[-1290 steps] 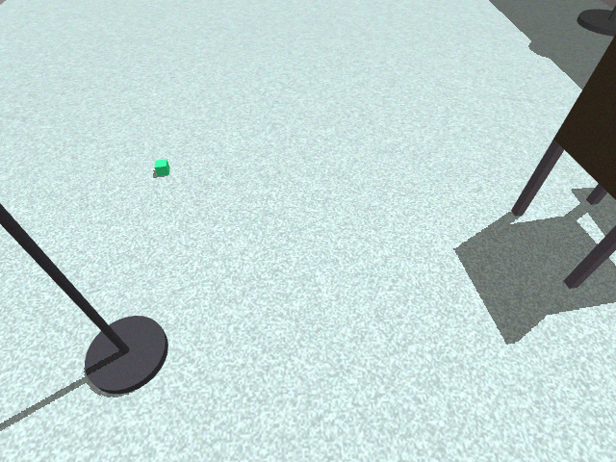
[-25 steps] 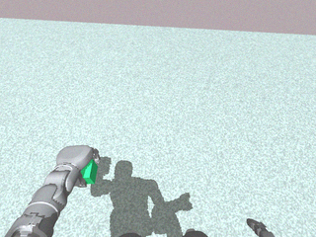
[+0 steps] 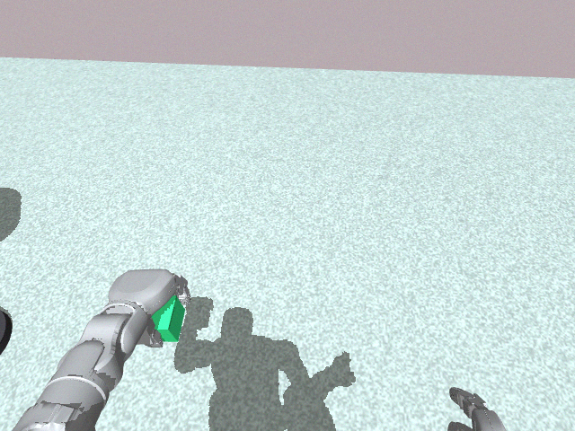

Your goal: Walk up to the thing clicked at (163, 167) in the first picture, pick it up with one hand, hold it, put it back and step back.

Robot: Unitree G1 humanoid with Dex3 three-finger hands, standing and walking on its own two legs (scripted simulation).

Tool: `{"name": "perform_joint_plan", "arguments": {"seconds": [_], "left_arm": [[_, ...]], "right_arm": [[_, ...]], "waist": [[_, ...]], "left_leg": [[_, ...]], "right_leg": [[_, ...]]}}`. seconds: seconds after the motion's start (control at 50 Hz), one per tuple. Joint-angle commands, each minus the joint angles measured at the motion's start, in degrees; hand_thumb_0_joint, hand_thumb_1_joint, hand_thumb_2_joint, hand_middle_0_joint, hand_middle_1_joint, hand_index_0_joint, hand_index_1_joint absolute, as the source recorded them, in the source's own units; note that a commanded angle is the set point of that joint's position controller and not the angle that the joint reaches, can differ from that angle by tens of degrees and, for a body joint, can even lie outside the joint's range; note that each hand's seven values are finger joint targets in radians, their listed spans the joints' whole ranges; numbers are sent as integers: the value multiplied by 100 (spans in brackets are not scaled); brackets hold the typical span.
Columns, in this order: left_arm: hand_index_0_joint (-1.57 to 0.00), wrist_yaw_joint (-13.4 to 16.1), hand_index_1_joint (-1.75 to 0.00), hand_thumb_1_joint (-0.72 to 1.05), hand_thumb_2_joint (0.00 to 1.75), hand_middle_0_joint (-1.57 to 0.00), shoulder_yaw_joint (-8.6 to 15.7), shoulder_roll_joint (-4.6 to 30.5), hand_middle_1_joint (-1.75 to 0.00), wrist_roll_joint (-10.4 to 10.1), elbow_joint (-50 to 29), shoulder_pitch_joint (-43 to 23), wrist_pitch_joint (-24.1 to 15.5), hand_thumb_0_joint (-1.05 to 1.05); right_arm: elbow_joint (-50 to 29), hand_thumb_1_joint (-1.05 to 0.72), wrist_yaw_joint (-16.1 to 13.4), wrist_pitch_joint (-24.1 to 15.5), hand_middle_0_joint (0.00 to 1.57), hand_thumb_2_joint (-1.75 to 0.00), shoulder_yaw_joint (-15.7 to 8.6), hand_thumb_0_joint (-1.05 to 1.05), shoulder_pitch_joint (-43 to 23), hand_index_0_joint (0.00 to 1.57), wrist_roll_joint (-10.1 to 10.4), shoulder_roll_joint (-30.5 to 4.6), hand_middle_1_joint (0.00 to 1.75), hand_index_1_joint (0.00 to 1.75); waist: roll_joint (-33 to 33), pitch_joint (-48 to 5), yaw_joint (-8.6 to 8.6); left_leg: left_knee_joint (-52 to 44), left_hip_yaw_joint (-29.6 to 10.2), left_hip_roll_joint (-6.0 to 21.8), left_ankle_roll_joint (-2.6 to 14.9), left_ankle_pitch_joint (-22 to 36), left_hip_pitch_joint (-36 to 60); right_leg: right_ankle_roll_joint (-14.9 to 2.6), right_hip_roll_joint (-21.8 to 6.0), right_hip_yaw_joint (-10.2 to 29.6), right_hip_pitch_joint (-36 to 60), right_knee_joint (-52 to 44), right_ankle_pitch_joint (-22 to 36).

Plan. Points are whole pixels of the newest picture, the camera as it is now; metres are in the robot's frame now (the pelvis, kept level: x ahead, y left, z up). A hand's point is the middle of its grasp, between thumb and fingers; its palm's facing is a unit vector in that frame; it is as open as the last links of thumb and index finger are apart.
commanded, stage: hold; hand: left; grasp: from above
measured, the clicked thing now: (160, 318) +0.31 +0.22 -0.08
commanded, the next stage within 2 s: crouch in 1.38 s
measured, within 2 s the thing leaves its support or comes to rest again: neither
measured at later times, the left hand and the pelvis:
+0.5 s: hand (154, 324) +0.28 +0.21 -0.03, palm faces -0.46 -0.02 -0.89, open 8.4 cm; pelvis -0.01 -0.01 +0.01, yaw +0 degrees
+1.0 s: hand (155, 322) +0.28 +0.20 -0.02, palm faces -0.46 -0.02 -0.89, open 8.4 cm; pelvis -0.01 -0.01 +0.02, yaw +0 degrees
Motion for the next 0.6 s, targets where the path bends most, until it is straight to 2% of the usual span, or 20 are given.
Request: {"name": "perform_joint_plan", "arguments": {"seconds": [0.0,0.04,0.08,0.16,0.18,0.22,0.26,0.28,0.3,0.32,0.34,0.36,0.38,0.48,0.5,0.58], "left_arm": [[-109,226,-42,73,52,-107,611,1203,-44,-30,-1208,-1784,48,0],[-109,207,-43,75,52,-107,658,1238,-46,-73,-1241,-1748,68,0],[-110,161,-42,75,53,-108,523,1153,-44,-82,-1345,-1793,85,0],[-110,122,-43,75,52,-108,593,1199,-45,-117,-1289,-1662,99,0],[-110,120,-42,75,51,-108,579,1179,-44,-152,-1300,-1662,94,0],[-110,84,-42,75,50,-107,490,1117,-45,-98,-1397,-1694,112,0],[-108,82,-42,72,50,-105,560,1185,-44,-87,-1355,-1599,130,0],[-108,82,-42,73,49,-105,599,1214,-45,-162,-1442,-1669,114,0],[-108,70,-44,74,51,-106,583,1215,-46,-154,-1427,-1691,107,0],[-108,59,-44,74,50,-106,530,1157,-47,-172,-1388,-1711,103,0],[-109,59,-43,74,50,-107,581,1201,-45,-178,-1357,-1638,104,0],[-110,50,-43,75,48,-107,521,1165,-46,-152,-1423,-1667,105,0],[-109,56,-42,74,47,-106,596,1212,-45,-180,-1404,-1607,94,0],[-109,43,-43,73,48,-106,543,1175,-46,-137,-1571,-1627,102,0],[-109,44,-42,74,48,-106,597,1228,-45,-158,-1589,-1606,90,0],[-110,33,-42,73,50,-108,554,1167,-44,-227,-1595,-1621,83,0]], "right_arm": [[-705,-90,-90,-196,20,-90,-293,0,-237,20,-19,-790,30,30],[-717,-90,-88,-195,20,-90,-307,0,-255,20,-12,-796,30,30],[-730,-90,-94,-192,20,-90,-288,0,-309,20,-3,-788,30,30],[-785,-90,-107,-184,20,-90,-264,0,-415,20,14,-787,30,30],[-797,-90,-113,-182,20,-90,-259,0,-444,20,13,-769,30,30],[-798,-90,-119,-179,20,-90,-243,0,-465,20,10,-753,30,30],[-781,-90,-124,-173,20,-90,-234,0,-461,20,17,-752,30,30],[-805,-90,-125,-175,20,-90,-245,0,-473,20,25,-770,30,30],[-822,-90,-127,-174,20,-90,-229,0,-519,20,27,-760,30,30],[-832,-90,-128,-172,20,-90,-220,0,-512,20,24,-760,30,30],[-844,-90,-134,-174,20,-90,-204,0,-582,20,30,-742,30,30],[-865,-90,-136,-175,20,-90,-192,0,-602,20,30,-736,30,30],[-871,-90,-137,-180,20,-90,-205,0,-598,20,40,-751,30,30],[-860,-90,-150,-176,20,-90,-196,0,-628,20,30,-734,30,30],[-890,-90,-156,-179,20,-90,-195,0,-676,20,41,-739,30,30],[-880,-91,-165,-176,20,-90,-165,0,-719,20,38,-702,30,30]], "waist": [[-98,-1542,8],[-50,-1500,28],[-40,-1504,16],[-110,-1276,79],[-101,-1247,40],[-158,-1350,42],[-129,-1321,76],[-97,-1313,80],[-125,-1236,96],[-127,-1160,36],[-156,-1046,94],[-117,-1063,64],[-122,-1077,94],[-37,-1207,95],[-126,-1197,127],[-190,-1083,91]], "left_leg": [[-551,-52,-126,1,1616,1107],[-601,-40,-127,-11,1554,1119],[-656,-32,-132,-6,1574,1197],[-800,-40,-127,3,1301,1161],[-821,-41,-127,9,1252,1173],[-791,-13,-148,26,1401,1254],[-820,-2,-144,21,1462,1283],[-868,-12,-130,13,1418,1298],[-918,-23,-121,10,1342,1304],[-942,-21,-125,19,1213,1275],[-989,-21,-128,24,1111,1241],[-1002,-1,-150,33,1041,1256],[-1040,-1,-142,24,1018,1297],[-1077,-19,-120,8,1292,1471],[-1094,-12,-128,17,1266,1480],[-1165,24,-152,43,1153,1527]], "right_leg": [[-149,160,-57,531,-571,1414],[-153,166,-74,601,-608,1321],[-155,155,-68,615,-638,1359],[-155,164,-75,658,-783,1091],[-153,160,-66,624,-816,1056],[-127,139,-38,709,-826,1241],[-133,140,-41,753,-847,1267],[-143,148,-52,792,-868,1202],[-147,156,-60,762,-905,1121],[-144,150,-42,731,-950,1022],[-138,143,-50,730,-1015,915],[-132,124,-24,725,-1044,877],[-142,129,-31,779,-1051,825],[-148,143,-42,882,-1051,1056],[-142,138,-41,939,-1091,1029],[-115,111,-17,945,-1212,977]]}}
